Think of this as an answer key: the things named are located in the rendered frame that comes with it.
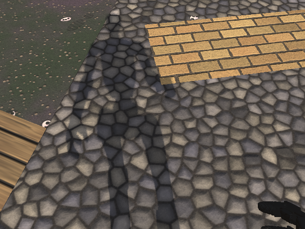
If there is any robot right hand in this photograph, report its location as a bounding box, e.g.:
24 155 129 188
257 200 305 229

